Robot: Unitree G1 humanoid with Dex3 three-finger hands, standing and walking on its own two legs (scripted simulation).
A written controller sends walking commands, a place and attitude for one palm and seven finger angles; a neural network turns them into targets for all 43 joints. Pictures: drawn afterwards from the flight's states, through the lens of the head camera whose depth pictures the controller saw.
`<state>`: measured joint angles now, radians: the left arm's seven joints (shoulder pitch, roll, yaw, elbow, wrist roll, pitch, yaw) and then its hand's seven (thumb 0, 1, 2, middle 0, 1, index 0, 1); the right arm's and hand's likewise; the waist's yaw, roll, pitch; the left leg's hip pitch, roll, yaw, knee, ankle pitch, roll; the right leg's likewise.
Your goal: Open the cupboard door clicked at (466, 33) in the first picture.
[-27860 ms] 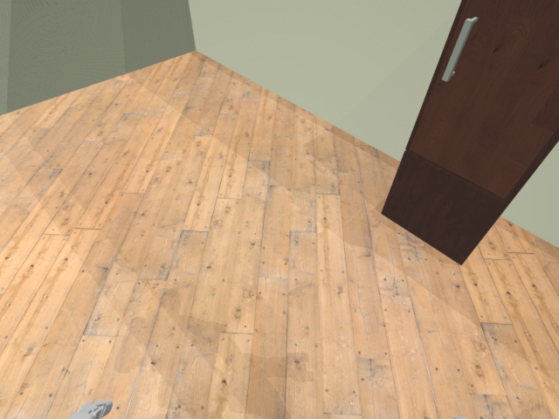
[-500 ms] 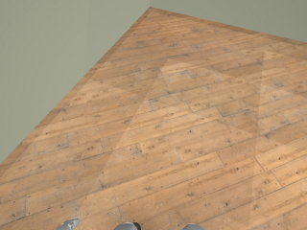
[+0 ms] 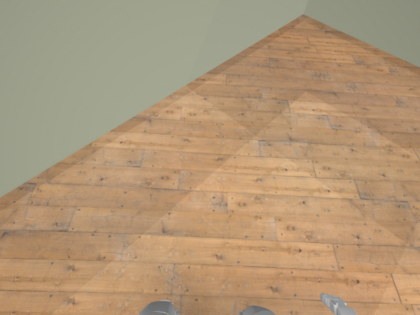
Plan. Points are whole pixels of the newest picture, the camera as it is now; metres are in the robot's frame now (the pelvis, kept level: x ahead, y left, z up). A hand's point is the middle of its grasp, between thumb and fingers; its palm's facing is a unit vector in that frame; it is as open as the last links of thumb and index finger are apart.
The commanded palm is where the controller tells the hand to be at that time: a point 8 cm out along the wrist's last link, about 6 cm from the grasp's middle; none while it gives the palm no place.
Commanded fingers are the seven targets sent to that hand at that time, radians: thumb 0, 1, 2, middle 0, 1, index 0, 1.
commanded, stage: turn to face it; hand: left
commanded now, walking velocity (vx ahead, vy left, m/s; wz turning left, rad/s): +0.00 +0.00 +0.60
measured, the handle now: out of the picture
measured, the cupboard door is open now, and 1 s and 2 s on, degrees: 49 49 49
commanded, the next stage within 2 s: none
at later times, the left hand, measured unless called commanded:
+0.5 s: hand out of the picture +0.01 +0.15 -0.15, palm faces +0.32 -0.92 -0.23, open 7.4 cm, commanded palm none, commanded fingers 0.00 0.90 0.90 -0.20 -0.30 -0.20 -0.30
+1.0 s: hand out of the picture +0.00 +0.16 -0.13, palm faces +0.56 -0.77 -0.31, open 7.4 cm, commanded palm none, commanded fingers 0.00 0.90 0.90 -0.20 -0.30 -0.20 -0.30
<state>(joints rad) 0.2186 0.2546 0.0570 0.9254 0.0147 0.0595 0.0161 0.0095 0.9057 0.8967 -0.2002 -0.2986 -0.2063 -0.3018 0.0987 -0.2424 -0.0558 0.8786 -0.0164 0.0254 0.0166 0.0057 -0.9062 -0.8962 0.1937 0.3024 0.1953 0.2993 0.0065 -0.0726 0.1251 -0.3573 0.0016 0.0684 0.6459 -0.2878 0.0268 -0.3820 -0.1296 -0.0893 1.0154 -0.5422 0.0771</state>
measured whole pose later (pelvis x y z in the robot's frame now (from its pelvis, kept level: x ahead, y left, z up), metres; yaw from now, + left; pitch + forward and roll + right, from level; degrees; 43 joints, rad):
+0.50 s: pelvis +0.01 -0.05 +0.02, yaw +18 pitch +1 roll +2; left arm 0.23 0.20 0.04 0.89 0.03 0.01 0.02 0.01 0.90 0.90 -0.20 -0.30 -0.21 -0.30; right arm 0.12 -0.24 -0.07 0.91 -0.01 0.07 0.03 0.01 -0.91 -0.90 0.19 0.30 0.19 0.30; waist 0.00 -0.04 0.11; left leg -0.39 0.02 0.08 0.79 -0.43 -0.06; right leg -0.22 -0.14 -0.20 0.55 -0.33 0.01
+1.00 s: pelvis +0.03 -0.08 +0.01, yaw +36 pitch +1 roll +0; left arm 0.14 0.22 0.05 0.86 0.02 0.02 0.02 0.01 0.91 0.90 -0.20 -0.30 -0.20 -0.30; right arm 0.18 -0.25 -0.08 0.92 -0.01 0.07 0.01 0.01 -0.90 -0.90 0.20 0.30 0.20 0.30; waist -0.02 0.05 0.09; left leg -0.47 -0.03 -0.08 0.88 -0.45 -0.03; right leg -0.27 -0.05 -0.06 0.58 -0.33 0.01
